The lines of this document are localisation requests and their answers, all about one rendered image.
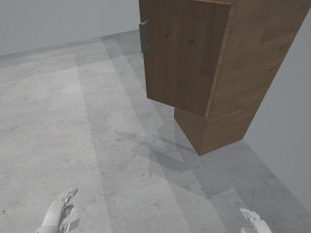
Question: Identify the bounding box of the left robot hand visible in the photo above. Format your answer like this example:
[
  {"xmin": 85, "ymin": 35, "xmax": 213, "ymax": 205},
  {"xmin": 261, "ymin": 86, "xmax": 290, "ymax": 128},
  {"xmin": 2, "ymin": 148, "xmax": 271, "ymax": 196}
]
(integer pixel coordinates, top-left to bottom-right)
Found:
[{"xmin": 41, "ymin": 187, "xmax": 81, "ymax": 233}]

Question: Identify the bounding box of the right robot hand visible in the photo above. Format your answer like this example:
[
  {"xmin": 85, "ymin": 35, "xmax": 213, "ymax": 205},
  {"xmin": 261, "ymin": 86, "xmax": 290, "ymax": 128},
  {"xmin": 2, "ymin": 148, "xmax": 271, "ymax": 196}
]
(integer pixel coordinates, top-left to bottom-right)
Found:
[{"xmin": 239, "ymin": 208, "xmax": 272, "ymax": 233}]

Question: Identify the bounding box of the handle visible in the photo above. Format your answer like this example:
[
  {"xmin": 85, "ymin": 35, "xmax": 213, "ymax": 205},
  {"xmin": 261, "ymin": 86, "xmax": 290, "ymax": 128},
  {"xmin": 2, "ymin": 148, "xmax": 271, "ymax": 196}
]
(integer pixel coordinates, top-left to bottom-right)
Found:
[{"xmin": 139, "ymin": 20, "xmax": 151, "ymax": 54}]

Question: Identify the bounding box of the cupboard door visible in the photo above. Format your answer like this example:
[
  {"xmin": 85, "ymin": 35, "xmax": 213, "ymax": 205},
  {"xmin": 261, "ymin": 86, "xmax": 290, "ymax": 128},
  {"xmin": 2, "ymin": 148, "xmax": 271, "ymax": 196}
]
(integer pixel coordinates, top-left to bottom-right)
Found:
[{"xmin": 138, "ymin": 0, "xmax": 231, "ymax": 117}]

